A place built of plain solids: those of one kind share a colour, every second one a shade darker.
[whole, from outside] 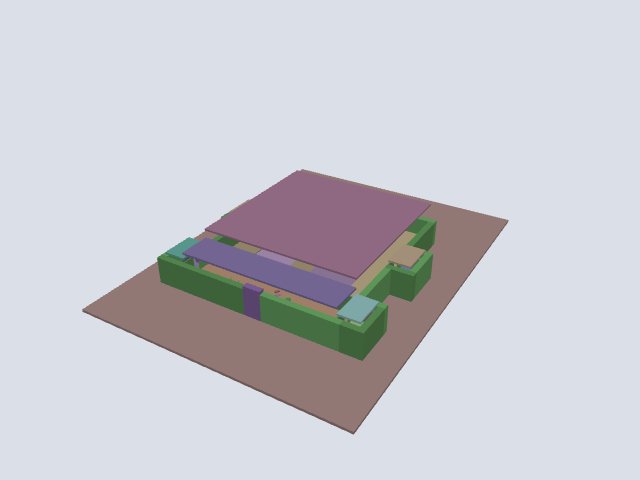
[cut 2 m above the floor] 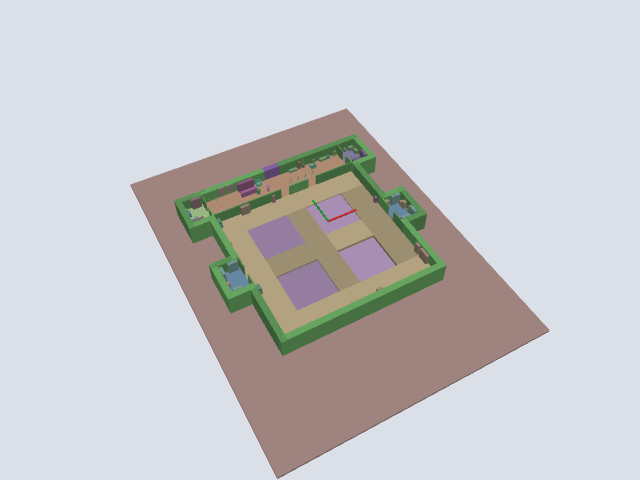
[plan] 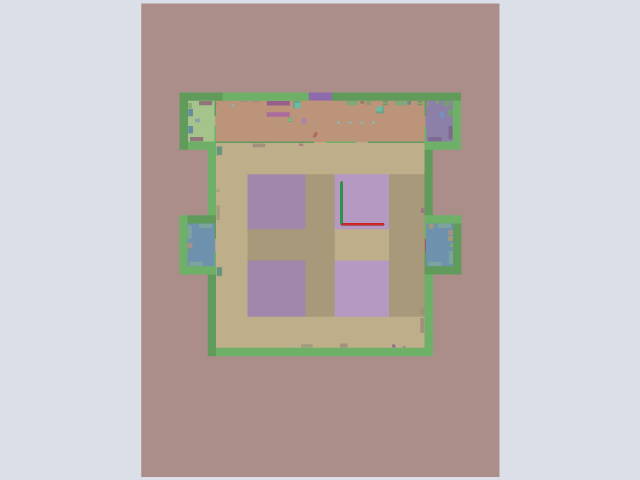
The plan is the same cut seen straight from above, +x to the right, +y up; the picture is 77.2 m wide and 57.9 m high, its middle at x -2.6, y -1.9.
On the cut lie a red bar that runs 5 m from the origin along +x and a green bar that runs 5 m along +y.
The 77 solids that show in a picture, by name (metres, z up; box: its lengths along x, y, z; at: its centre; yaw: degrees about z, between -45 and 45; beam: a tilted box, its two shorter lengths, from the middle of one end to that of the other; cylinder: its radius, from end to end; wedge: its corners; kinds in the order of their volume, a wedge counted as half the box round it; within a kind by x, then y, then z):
{
 "ground_under_all_1": {"box": [43.21, 57.1, 0.4], "at": [-2.56, -1.94, -1.75]},
 "wall_1": {"box": [1.0, 7.15, 4.4], "at": [-19.09, -2.48, 0.6]},
 "wall_2": {"box": [1.0, 6.9, 4.4], "at": [-19.04, 12.44, 0.6]},
 "wall_3": {"box": [4.45, 1.0, 4.4], "at": [-17.36, -5.56, 0.6]},
 "wall_4": {"box": [4.45, 1.0, 4.4], "at": [-17.36, 0.59, 0.6]},
 "wall_5": {"box": [4.4, 1.0, 4.4], "at": [-17.34, 9.49, 0.6]},
 "wall_6": {"box": [5.2, 1.0, 4.4], "at": [-16.93, 15.39, 0.6]},
 "wall_7": {"box": [1.0, 10.79, 4.4], "at": [-15.64, -10.52, 0.6]},
 "wall_8": {"box": [1.0, 9.83, 4.4], "at": [-15.64, 5.08, 0.6]},
 "wall_9": {"box": [0.2, 2.03, 4.4], "at": [-15.23, -0.72, 0.6]},
 "wall_10": {"box": [0.2, 2.05, 4.4], "at": [-15.23, 14.07, 0.6]},
 "wall_11": {"box": [12.18, 1.0, 4.4], "at": [-10.05, 15.39, 0.6]},
 "wall_12": {"box": [12.0, 0.2, 4.4], "at": [-9.34, 9.89, 0.6]},
 "wall_13": {"box": [27.15, 1.0, 4.4], "at": [-2.56, -15.41, 0.6]},
 "wall_14": {"box": [3.52, 0.2, 4.4], "at": [-0.07, 9.89, 0.6]},
 "wall_15": {"box": [12.18, 1.0, 4.4], "at": [4.93, 15.39, 0.6]},
 "wall_16": {"box": [7.03, 0.2, 4.4], "at": [6.7, 9.89, 0.6]},
 "wall_17": {"box": [0.2, 2.03, 4.4], "at": [10.12, -4.25, 0.6]},
 "wall_18": {"box": [0.2, 1.91, 4.4], "at": [10.12, -0.78, 0.6]},
 "wall_19": {"box": [0.2, 2.05, 4.4], "at": [10.12, 10.81, 0.6]},
 "wall_20": {"box": [0.2, 2.05, 4.4], "at": [10.12, 14.07, 0.6]},
 "wall_21": {"box": [1.0, 10.79, 4.4], "at": [10.52, -10.52, 0.6]},
 "wall_22": {"box": [1.0, 9.83, 4.4], "at": [10.52, 5.08, 0.6]},
 "wall_23": {"box": [5.2, 1.0, 4.4], "at": [11.81, 15.39, 0.6]},
 "wall_24": {"box": [4.4, 1.0, 4.4], "at": [12.21, 9.49, 0.6]},
 "wall_25": {"box": [4.45, 1.0, 4.4], "at": [12.24, -5.56, 0.6]},
 "wall_26": {"box": [4.45, 1.0, 4.4], "at": [12.24, 0.59, 0.6]},
 "wall_27": {"box": [1.0, 6.9, 4.4], "at": [13.92, 12.44, 0.6]},
 "wall_28": {"box": [1.0, 7.15, 4.4], "at": [13.97, -2.48, 0.6]},
 "floor_gang_1": {"box": [3.9, 17.2, 1.6], "at": [-13.29, -2.56, -0.8]},
 "floor_gang_2": {"box": [7.0, 3.75, 1.6], "at": [-7.83, -2.48, -0.8]},
 "floor_gang_3": {"box": [3.5, 17.2, 1.6], "at": [-2.58, -2.56, -0.8]},
 "floor_gang_4": {"box": [25.35, 3.85, 1.6], "at": [-2.56, -13.09, -0.8]},
 "floor_gang_5": {"box": [25.35, 3.85, 1.6], "at": [-2.56, 7.96, -0.8]},
 "floor_gang_6": {"box": [6.55, 3.75, 1.6], "at": [2.44, -2.48, -0.8]},
 "floor_gang_7": {"box": [4.4, 17.2, 1.6], "at": [7.92, -2.56, -0.8]},
 "step_tier_1": {"box": [7.0, 6.8, 1.37], "at": [-7.83, -7.76, -0.92]},
 "step_tier_2": {"box": [7.0, 6.65, 1.6], "at": [-7.83, 2.71, -0.8]},
 "step_tier_3": {"box": [6.55, 6.8, 1.08], "at": [2.44, -7.76, -1.06]},
 "step_tier_4": {"box": [6.55, 6.65, 1.43], "at": [2.44, 2.71, -0.89]},
 "floor_foyer_1": {"box": [25.35, 5.1, 1.6], "at": [-2.56, 12.44, -0.8]},
 "ceil_hall_1": {"box": [25.35, 24.9, 0.3], "at": [-2.56, -2.56, 5.85]},
 "floor_side_1": {"box": [3.45, 5.35, 1.6], "at": [-16.96, -2.48, -0.8]},
 "floor_side_2": {"box": [3.45, 5.35, 1.6], "at": [11.84, -2.48, -0.8]},
 "ceil_foyer_1": {"box": [25.35, 5.1, 0.3], "at": [-2.56, 12.44, 4.35]},
 "floor_cloaks_1": {"box": [3.4, 5.1, 1.6], "at": [11.81, 12.44, -0.8]},
 "floor_store_1": {"box": [3.4, 5.1, 1.6], "at": [-16.93, 12.44, -0.8]},
 "door_leaf_1": {"box": [2.8, 0.97, 4.87], "at": [-2.56, 15.4, 0.83]},
 "shelves_side_1": {"box": [0.5, 1.6, 2.0], "at": [-18.3, -0.96, 1.0]},
 "shelves_side_2": {"box": [1.6, 0.5, 2.0], "at": [-17.54, -4.78, 1.0]},
 "shelves_side_3": {"box": [1.6, 0.5, 2.0], "at": [-16.39, -0.19, 1.0]},
 "shelves_side_4": {"box": [1.6, 0.5, 2.0], "at": [11.27, -4.78, 1.0]},
 "shelves_side_5": {"box": [1.6, 0.5, 2.0], "at": [12.41, -0.19, 1.0]},
 "shelves_side_6": {"box": [0.5, 1.6, 2.0], "at": [13.19, -4.01, 1.0]},
 "ceil_side_1": {"box": [3.45, 5.35, 0.3], "at": [-16.96, -2.48, 3.4]},
 "ceil_cloaks_1": {"box": [3.4, 5.1, 0.3], "at": [11.81, 12.44, 3.4]},
 "ceil_store_1": {"box": [3.4, 5.1, 0.3], "at": [-16.93, 12.44, 3.4]},
 "cloakroom_foyer_1": {"box": [2.8, 0.55, 1.0], "at": [-7.63, 13.23, 0.5]},
 "cloakroom_foyer_2": {"box": [2.8, 0.55, 1.75], "at": [-7.63, 14.59, 0.87]},
 "lockers_1": {"box": [1.5, 0.48, 1.8], "at": [-9.96, 9.52, 0.9]},
 "lockers_2": {"box": [0.48, 1.8, 1.8], "at": [9.74, -12.2, 0.9]},
 "lockers_3": {"box": [0.48, 0.9, 1.8], "at": [9.74, -10.46, 0.9]},
 "shelves_cloaks_1": {"box": [1.6, 0.5, 2.0], "at": [11.27, 10.27, 1.0]},
 "shelves_cloaks_2": {"box": [0.5, 1.6, 2.0], "at": [13.13, 11.04, 1.0]},
 "shelves_store_1": {"box": [1.6, 0.5, 2.0], "at": [-17.48, 10.27, 1.0]},
 "shelves_store_2": {"box": [1.6, 0.5, 2.0], "at": [-16.39, 14.61, 1.0]},
 "cart_1": {"box": [0.58, 0.98, 0.58], "at": [-14.75, -5.72, 1.21]},
 "cart_2": {"box": [0.58, 0.98, 0.58], "at": [-14.75, 8.87, 1.21]},
 "bench_foyer_1": {"box": [1.4, 0.5, 0.46], "at": [1.26, 14.61, 0.22]},
 "bench_foyer_2": {"box": [1.4, 0.5, 0.46], "at": [7.12, 14.61, 0.22]},
 "fridge_side_1": {"box": [0.6, 0.6, 1.5], "at": [13.13, -1.71, 0.75]},
 "poster_case_foyer_1": {"box": [1.1, 0.14, 1.6], "at": [-11.79, 14.79, 1.3]},
 "poster_case_foyer_2": {"box": [1.1, 0.14, 1.6], "at": [-10.29, 14.79, 1.3]},
 "hamper_cloaks_1": {"box": [0.9, 0.6, 0.72], "at": [12.71, 14.56, 0.36]},
 "hamper_store_1": {"box": [0.6, 0.9, 0.72], "at": [-18.2, 11.39, 0.36]},
 "form_1": {"box": [0.4, 1.77, 0.05], "at": [-14.9, 1.41, 0.43]},
 "form_2": {"box": [1.41, 0.4, 0.05], "at": [-4.18, -14.68, 0.43]}
}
